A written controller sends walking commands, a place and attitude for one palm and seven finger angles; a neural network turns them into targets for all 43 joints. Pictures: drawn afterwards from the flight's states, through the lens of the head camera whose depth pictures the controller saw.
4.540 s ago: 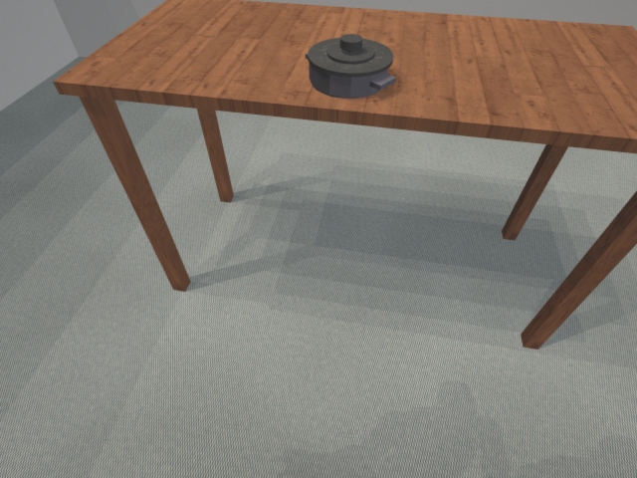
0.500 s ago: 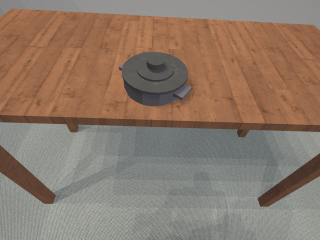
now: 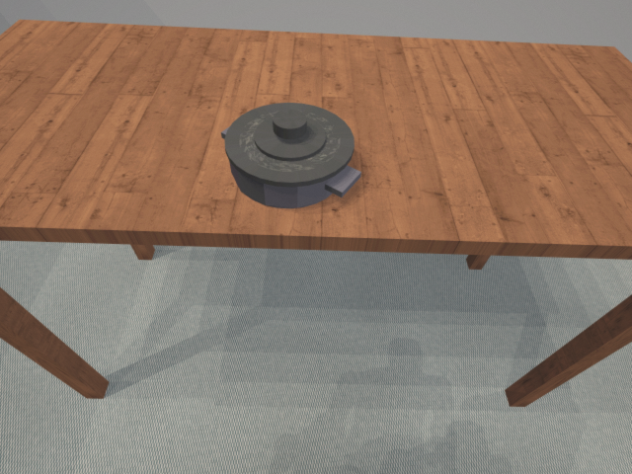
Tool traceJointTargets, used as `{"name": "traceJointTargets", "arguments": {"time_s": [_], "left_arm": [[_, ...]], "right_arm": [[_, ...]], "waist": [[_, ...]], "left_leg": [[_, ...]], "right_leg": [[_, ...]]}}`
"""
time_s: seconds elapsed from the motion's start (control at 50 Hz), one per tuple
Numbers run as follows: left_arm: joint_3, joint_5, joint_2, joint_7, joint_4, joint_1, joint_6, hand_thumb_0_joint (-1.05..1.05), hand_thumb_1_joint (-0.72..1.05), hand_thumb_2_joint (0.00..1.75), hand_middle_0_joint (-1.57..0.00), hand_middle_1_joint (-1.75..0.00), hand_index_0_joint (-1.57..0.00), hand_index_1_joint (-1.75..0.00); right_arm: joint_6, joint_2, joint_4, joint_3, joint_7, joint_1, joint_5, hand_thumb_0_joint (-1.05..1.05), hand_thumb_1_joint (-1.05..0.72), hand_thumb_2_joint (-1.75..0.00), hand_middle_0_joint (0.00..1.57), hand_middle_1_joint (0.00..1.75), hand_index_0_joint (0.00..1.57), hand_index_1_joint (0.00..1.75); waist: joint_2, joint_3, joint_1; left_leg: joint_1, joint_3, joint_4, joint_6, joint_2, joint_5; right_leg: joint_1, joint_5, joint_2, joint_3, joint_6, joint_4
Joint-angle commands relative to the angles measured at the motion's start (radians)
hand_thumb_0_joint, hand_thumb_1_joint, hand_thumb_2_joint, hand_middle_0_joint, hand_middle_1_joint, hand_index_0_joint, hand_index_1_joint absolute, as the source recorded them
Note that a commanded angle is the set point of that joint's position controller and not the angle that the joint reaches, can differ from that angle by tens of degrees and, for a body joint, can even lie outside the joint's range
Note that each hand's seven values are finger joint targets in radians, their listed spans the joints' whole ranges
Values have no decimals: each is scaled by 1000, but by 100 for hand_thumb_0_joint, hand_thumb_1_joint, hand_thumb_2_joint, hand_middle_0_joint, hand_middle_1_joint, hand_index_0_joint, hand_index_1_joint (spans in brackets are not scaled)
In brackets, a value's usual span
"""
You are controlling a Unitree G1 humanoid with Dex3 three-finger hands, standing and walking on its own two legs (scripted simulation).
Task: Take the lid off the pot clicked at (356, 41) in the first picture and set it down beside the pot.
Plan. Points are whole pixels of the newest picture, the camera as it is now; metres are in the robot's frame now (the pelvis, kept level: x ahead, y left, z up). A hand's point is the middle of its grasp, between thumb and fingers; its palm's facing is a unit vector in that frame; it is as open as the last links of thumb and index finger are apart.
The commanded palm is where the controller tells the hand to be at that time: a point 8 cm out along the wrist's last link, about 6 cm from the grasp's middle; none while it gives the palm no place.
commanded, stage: look again from close up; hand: left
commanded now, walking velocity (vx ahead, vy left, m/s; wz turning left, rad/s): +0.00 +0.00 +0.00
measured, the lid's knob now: (289, 124) +0.52 +0.08 +0.16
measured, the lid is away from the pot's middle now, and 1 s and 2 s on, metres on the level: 0.00 0.00 0.00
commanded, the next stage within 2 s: lift the closed hand beside the body in 0.60 s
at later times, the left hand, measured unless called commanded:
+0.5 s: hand out of the picture +0.02 +0.15 -0.17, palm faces +0.04 -0.98 -0.19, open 7.4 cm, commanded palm none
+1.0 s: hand out of the picture +0.12 +0.16 -0.02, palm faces +0.20 -0.94 -0.28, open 5.6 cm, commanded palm +0.08 +0.21 +0.03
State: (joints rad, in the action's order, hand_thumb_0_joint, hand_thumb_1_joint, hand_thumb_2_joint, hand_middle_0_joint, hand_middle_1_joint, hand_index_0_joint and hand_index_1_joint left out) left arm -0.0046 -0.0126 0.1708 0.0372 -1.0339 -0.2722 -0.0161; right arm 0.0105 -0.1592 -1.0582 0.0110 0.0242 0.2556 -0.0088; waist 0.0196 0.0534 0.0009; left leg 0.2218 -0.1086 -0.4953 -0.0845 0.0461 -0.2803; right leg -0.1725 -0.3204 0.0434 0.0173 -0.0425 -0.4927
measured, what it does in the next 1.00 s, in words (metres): stands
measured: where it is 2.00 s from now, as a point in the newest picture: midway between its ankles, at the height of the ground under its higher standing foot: outside the picture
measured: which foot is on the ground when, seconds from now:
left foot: down 0.00-1.00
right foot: down 0.00-1.00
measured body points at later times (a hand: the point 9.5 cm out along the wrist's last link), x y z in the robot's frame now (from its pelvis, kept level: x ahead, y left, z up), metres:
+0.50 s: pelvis +0.00 -0.03 +0.00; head +0.03 -0.02 +0.45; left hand +0.02 +0.20 -0.16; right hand +0.05 -0.26 -0.15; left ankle -0.01 +0.06 -0.74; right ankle -0.04 -0.15 -0.74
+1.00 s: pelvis -0.02 -0.04 +0.01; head -0.04 -0.07 +0.45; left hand +0.11 +0.20 +0.00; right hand +0.18 -0.26 -0.07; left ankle -0.01 +0.06 -0.74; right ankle -0.04 -0.15 -0.74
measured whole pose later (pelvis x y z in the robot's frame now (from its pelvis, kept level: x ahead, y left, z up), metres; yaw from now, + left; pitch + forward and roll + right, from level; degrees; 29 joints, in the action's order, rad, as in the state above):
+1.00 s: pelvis -0.02 -0.04 +0.01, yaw +2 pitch -3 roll +0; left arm 0.05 0.01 0.19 0.06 -0.10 -0.54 0.01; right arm 0.16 -0.20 -0.67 0.03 0.00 0.16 0.02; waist -0.05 -0.03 0.01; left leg 0.16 -0.05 -0.43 -0.02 0.01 -0.21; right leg -0.11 -0.28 0.00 -0.04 0.01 -0.44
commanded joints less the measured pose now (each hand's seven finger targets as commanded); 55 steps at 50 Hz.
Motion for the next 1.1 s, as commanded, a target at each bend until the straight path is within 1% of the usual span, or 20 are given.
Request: {"name": "traceJointTargets", "arguments": {"time_s": [0.0, 0.1, 0.66, 0.68, 0.7, 0.72, 0.74, 0.76, 0.78, 0.8, 0.82, 0.84, 0.86, 0.9, 0.94, 0.96, 0.98, 1.0, 1.04, 1.08], "left_arm": [[22, -1, 100, 7, 45, -50, 19, 0, 90, 90, -20, -30, -20, -30], [23, -1, 104, 7, 43, -61, 26, 0, 90, 90, -20, -30, -20, -30], [31, 3, 102, 5, 51, -62, 36, 0, 90, 90, -20, -30, -20, -30], [25, -17, 109, 44, 4, -126, 59, 0, 90, 90, -20, -30, -20, -30], [95, 86, 302, 58, 1202, 472, 189, 0, 90, 90, -24, -35, -24, -35], [100, 8, 274, 97, 1095, 82, 110, 0, 90, 90, -29, -40, -29, -40], [96, 45, 251, 138, 1047, 40, 36, 0, 90, 90, -33, -44, -33, -44], [6, 39, 72, 135, 947, -162, -31, 0, 90, 90, -38, -49, -38, -49], [5, 25, 53, 133, 935, -174, -40, 0, 90, 90, -42, -54, -42, -54], [3, 13, 12, 119, 816, -323, -49, 0, 90, 90, -46, -59, -46, -59], [7, 3, 2, 100, 752, -405, -46, 0, 90, 90, -51, -64, -51, -64], [54, 7, 13, 81, 721, -531, -40, 0, 90, 90, -55, -68, -55, -68], [34, 1, 9, 56, 762, -556, -24, 0, 90, 90, -60, -73, -60, -73], [100, 17, 93, 25, 913, -505, 25, 0, 90, 90, -68, -83, -68, -83], [212, 38, 242, 29, 1191, -323, 98, 0, 90, 90, -77, -92, -77, -92], [213, 38, 264, 33, 1334, -227, 128, 0, 90, 90, -82, -97, -82, -97], [238, 41, 281, 41, 1385, -211, 140, 0, 90, 90, -86, -102, -86, -102], [220, 45, 255, 46, 1410, -205, 140, 0, 90, 90, -90, -107, -90, -107], [208, 49, 230, 50, 1390, -204, 135, 0, 90, 90, -99, -116, -99, -116], [144, 54, 153, 35, 1366, -248, 135, 0, 90, 90, -108, -126, -108, -126]], "right_arm": [[16, -111, 46, 20, 8, 40, 3, 0, -90, -90, 20, 30, 20, 30], [15, -108, 47, 20, 7, 22, 5, 0, -90, -90, 20, 30, 20, 30], [15, -100, 24, 15, 11, 10, 3, 0, -90, -90, 20, 30, 20, 30], [25, -142, 76, 16, 4, -37, 5, 0, -90, -90, 20, 30, 20, 30], [194, -227, 365, 17, -10, -4, 61, 0, -90, -90, 20, 30, 20, 30], [269, -180, 352, -13, 27, -71, 48, 0, -90, -90, 20, 30, 20, 30], [279, -191, 281, -2, 27, -83, 55, 0, -90, -90, 20, 30, 20, 30], [287, -160, 290, 2, 19, -97, 69, 0, -90, -90, 20, 30, 20, 30], [294, -159, 330, 2, 6, -116, 52, 0, -90, -90, 20, 30, 20, 30], [284, -163, 352, 26, -3, -118, 42, 0, -90, -90, 20, 30, 20, 30], [258, -168, 371, 44, -15, -131, 34, 0, -90, -90, 20, 30, 20, 30], [234, -173, 399, 68, -25, -154, 35, 0, -90, -90, 20, 30, 20, 30], [212, -168, 442, 66, -32, -174, 35, 0, -90, -90, 20, 30, 20, 30], [189, -170, 519, 66, -31, -211, 38, 0, -90, -90, 20, 30, 20, 30], [191, -175, 593, 56, -16, -220, 38, 0, -90, -90, 20, 30, 20, 30], [200, -171, 620, 40, -5, -219, 32, 0, -90, -90, 20, 30, 20, 30], [206, -153, 622, 30, 7, -196, 23, 0, -90, -90, 20, 30, 20, 30], [207, -142, 624, 21, 16, -194, 20, 0, -90, -90, 20, 30, 20, 30], [204, -142, 629, 17, 23, -177, 14, 0, -90, -90, 20, 30, 20, 30], [195, -146, 633, 14, 29, -163, 12, 0, -90, -90, 20, 30, 20, 30]], "waist": [[-7, -26, 1], [6, -33, 0], [-8, -36, 7], [-35, -57, 15], [-190, -513, 37], [-401, -502, 57], [-337, -419, 52], [-302, -320, 39], [-166, -184, 36], [-49, -107, 45], [105, -8, 46], [169, 13, 74], [215, 61, 70], [207, 76, 72], [122, 15, 56], [-7, -23, 52], [-52, -62, 56], [-113, -58, 49], [-95, -27, 24], [-68, 5, 16]], "left_leg": [[-64, 163, 107, 23, -153, 206], [-76, 149, 81, 30, -147, 235], [-89, 151, 93, 47, -151, 280], [-72, 119, -105, 69, -168, 473], [-289, 175, 76, 98, -70, 553], [-400, 173, 82, 103, -111, 714], [-326, 165, 76, 125, -110, 645], [-295, 153, 96, 110, -95, 591], [-231, 156, 118, 101, -90, 542], [-168, 149, 123, 89, -88, 508], [-97, 148, 127, 78, -91, 461], [-55, 145, 131, 77, -93, 433], [-30, 123, 134, 77, -86, 376], [-4, 96, 132, 72, -68, 239], [-59, 80, 127, 68, -59, 147], [-96, 71, 130, 64, -49, 124], [-122, 75, 130, 61, -46, 112], [-142, 67, 126, 57, -43, 111], [-151, 63, 114, 57, -42, 80], [-161, 67, 113, 51, -38, 64]], "right_leg": [[-63, 177, 47, 45, 69, 61], [-58, 234, 57, 63, 74, 71], [-14, 294, 63, 62, 81, 104], [-22, 639, 103, 95, 60, 80], [134, 554, 26, -8, 81, 25], [44, 383, -10, -4, 97, 14], [24, 257, -17, -50, 81, 25], [26, 266, -17, -63, 77, 80], [33, 285, -23, -90, 71, 106], [4, 292, -28, -107, 65, 119], [-39, 293, -35, -117, 58, 126], [-20, 297, -39, -115, 63, 128], [-38, 278, -41, -110, 60, 131], [-57, 187, -37, -85, 54, 152], [-65, 104, -27, -62, 47, 194], [-60, 80, -24, -43, 48, 205], [-46, 66, -23, -36, 51, 205], [-54, 71, -27, -27, 52, 217], [-95, 44, -34, -32, 47, 250], [-105, 26, -39, -32, 46, 261]]}}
